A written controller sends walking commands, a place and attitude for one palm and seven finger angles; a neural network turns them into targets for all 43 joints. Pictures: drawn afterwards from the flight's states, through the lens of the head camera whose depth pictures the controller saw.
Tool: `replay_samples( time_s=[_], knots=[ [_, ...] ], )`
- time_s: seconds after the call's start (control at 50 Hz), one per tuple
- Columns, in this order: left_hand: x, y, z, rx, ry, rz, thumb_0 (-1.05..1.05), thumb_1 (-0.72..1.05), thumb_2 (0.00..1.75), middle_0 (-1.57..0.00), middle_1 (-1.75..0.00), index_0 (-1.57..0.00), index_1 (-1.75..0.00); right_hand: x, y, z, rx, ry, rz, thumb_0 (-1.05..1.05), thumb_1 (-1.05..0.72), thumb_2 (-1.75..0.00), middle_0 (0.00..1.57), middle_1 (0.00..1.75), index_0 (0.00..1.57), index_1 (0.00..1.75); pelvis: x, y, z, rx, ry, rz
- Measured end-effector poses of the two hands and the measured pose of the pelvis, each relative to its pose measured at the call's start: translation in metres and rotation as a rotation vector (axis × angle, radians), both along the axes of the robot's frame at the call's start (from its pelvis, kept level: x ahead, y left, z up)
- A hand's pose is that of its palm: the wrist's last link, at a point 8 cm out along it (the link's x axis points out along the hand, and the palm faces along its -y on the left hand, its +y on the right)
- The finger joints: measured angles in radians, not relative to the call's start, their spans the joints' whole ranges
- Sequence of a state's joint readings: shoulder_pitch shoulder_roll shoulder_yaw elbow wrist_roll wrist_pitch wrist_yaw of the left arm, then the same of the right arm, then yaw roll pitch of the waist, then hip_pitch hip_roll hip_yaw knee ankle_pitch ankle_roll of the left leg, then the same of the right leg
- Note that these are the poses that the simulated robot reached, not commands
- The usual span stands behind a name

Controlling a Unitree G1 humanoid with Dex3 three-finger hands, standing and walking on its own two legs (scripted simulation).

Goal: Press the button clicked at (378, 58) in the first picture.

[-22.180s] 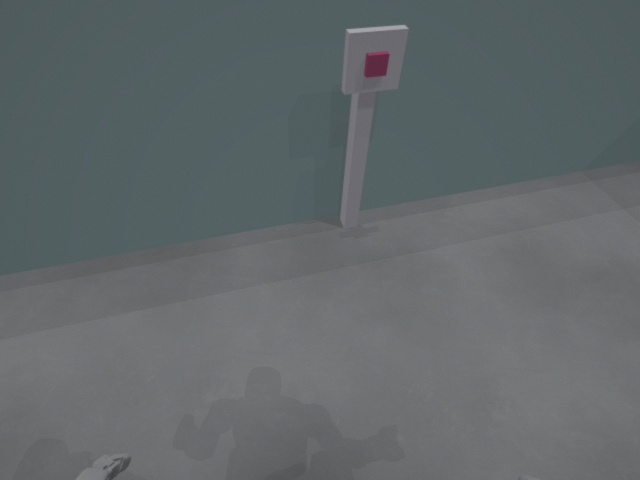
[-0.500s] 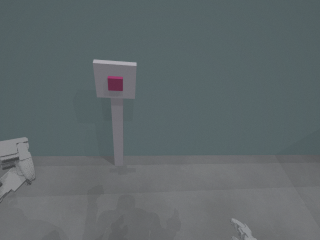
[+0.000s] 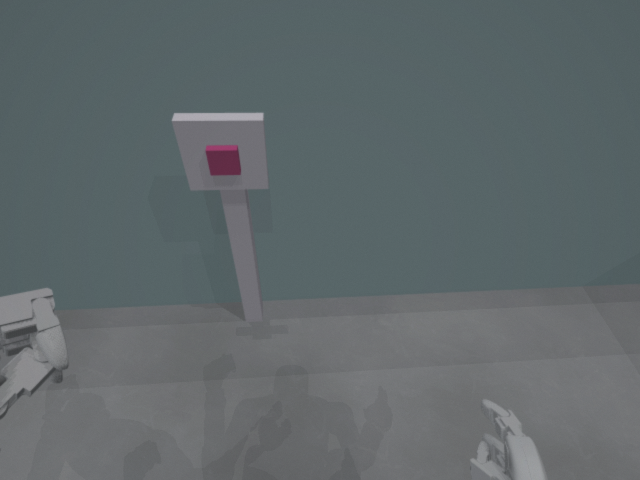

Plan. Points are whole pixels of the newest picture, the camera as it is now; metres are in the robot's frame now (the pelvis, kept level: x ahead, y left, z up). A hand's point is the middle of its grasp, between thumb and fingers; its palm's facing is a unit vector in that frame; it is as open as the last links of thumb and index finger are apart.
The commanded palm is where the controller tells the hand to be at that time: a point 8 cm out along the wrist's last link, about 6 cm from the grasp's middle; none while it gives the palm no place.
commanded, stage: stop stepping back and stand still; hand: left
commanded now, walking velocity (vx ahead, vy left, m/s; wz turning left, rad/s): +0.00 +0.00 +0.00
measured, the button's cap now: (224, 159) +0.73 +0.25 -0.03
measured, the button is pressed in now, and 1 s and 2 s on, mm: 0 0 0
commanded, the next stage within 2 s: let the arm hang, fingers relaxed in 0.10 s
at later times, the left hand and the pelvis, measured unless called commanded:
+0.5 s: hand out of the picture +0.04 +0.20 -0.17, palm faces -0.03 -0.97 -0.23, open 3.3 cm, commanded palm none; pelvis -0.03 +0.01 -0.01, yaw +1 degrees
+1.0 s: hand out of the picture -0.03 +0.20 -0.17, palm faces +0.02 -0.97 -0.24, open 7.1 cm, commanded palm none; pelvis -0.03 +0.01 +0.00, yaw +0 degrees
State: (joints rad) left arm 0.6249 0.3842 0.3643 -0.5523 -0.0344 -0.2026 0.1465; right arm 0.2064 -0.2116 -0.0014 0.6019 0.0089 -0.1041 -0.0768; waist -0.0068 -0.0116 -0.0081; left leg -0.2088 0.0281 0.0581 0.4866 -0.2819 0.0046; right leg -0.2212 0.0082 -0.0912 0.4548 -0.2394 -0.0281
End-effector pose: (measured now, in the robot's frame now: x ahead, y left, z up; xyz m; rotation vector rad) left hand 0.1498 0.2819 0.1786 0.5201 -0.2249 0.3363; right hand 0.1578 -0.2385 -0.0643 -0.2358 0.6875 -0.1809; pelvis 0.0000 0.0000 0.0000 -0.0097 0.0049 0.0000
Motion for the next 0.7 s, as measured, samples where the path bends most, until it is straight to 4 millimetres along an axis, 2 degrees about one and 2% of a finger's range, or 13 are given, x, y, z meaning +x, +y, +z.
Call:
replay_samples(
  time_s=[0.1,0.2,0.22,0.26,0.32,0.36,0.4,0.44,0.48,0.54,0.6,0.7],
  knots=[
    [0.003,-0.002,-0.009,-0.021,0.048,-0.003,0.01,0.89,0.9,-1.31,-1.5,-1.31,-1.5,0.006,0.004,0.001,0.021,-0.015,0.006,0.01,-0.91,-0.9,0.2,0.3,0.2,0.3,-0.001,0.0,0.001,-0.001,0.003,-0.006],
    [-0.003,-0.005,-0.011,-0.034,0.065,-0.014,0.01,0.88,0.9,-1.31,-1.5,-1.31,-1.5,0.003,0.01,0.001,0.026,-0.002,0.017,0.01,-0.91,-0.9,0.21,0.3,0.2,0.3,-0.003,0.0,0.001,-0.003,0.003,-0.004],
    [-0.002,-0.004,-0.018,-0.02,0.084,-0.026,0.01,0.89,0.9,-1.31,-1.5,-1.31,-1.5,0.002,0.011,-0.003,0.035,-0.001,0.039,0.01,-0.91,-0.9,0.21,0.3,0.2,0.3,-0.004,0.001,0.0,-0.003,0.008,0.003],
    [0.006,0.004,-0.061,-0.048,0.249,-0.025,0.01,0.89,0.9,-1.3,-1.5,-1.3,-1.49,-0.001,0.009,-0.018,0.048,0.049,0.084,0.01,-0.91,-0.9,0.21,0.3,0.2,0.3,-0.01,0.006,-0.003,-0.002,0.015,0.012],
    [0.0,0.011,-0.153,-0.173,0.618,0.045,0.0,0.89,0.9,-1.27,-1.47,-1.27,-1.46,-0.014,0.004,-0.04,0.06,0.138,0.084,0.01,-0.91,-0.9,0.21,0.3,0.2,0.3,-0.017,0.011,-0.008,0.004,0.019,0.011],
    [-0.019,0.005,-0.209,-0.252,0.849,0.079,0.0,0.9,0.9,-1.23,-1.43,-1.23,-1.42,-0.031,0.001,-0.05,0.063,0.194,0.065,0.01,-0.91,-0.9,0.21,0.3,0.2,0.3,-0.022,0.012,-0.01,0.011,0.014,0.007],
    [-0.046,-0.009,-0.253,-0.324,1.037,0.088,0.01,0.9,0.9,-1.18,-1.38,-1.18,-1.37,-0.053,0.0,-0.056,0.056,0.262,0.046,0.01,-0.91,-0.9,0.21,0.3,0.2,0.3,-0.025,0.011,-0.011,0.017,0.006,0.005],
    [-0.076,-0.026,-0.287,-0.396,1.187,0.087,0.01,0.9,0.9,-1.12,-1.32,-1.12,-1.31,-0.079,-0.002,-0.058,0.043,0.343,0.025,0.01,-0.91,-0.9,0.21,0.3,0.2,0.3,-0.028,0.009,-0.01,0.02,-0.003,0.006],
    [-0.105,-0.038,-0.309,-0.443,1.296,0.109,0.01,0.9,0.9,-1.05,-1.26,-1.06,-1.25,-0.106,-0.004,-0.059,0.028,0.43,0.005,0.0,-0.91,-0.9,0.21,0.3,0.2,0.3,-0.031,0.007,-0.008,0.017,-0.009,0.008],
    [-0.142,-0.035,-0.322,-0.489,1.398,0.174,0.01,0.9,0.9,-0.94,-1.18,-0.96,-1.14,-0.144,-0.005,-0.06,0.018,0.559,-0.021,0.01,-0.91,-0.9,0.2,0.3,0.2,0.3,-0.034,0.005,-0.005,0.009,-0.014,0.013],
    [-0.174,-0.03,-0.325,-0.515,1.474,0.227,0.01,0.9,0.9,-0.84,-1.07,-0.85,-1.03,-0.174,-0.003,-0.062,0.024,0.655,-0.043,0.01,-0.91,-0.9,0.2,0.3,0.2,0.3,-0.035,0.005,-0.002,0.002,-0.016,0.019],
    [-0.21,-0.023,-0.318,-0.52,1.563,0.296,0.01,0.9,0.9,-0.67,-0.86,-0.67,-0.84,-0.2,0.005,-0.07,0.06,0.727,-0.069,0.01,-0.91,-0.9,0.2,0.3,0.2,0.3,-0.035,0.008,0.001,0.001,-0.021,0.018]
  ],
)
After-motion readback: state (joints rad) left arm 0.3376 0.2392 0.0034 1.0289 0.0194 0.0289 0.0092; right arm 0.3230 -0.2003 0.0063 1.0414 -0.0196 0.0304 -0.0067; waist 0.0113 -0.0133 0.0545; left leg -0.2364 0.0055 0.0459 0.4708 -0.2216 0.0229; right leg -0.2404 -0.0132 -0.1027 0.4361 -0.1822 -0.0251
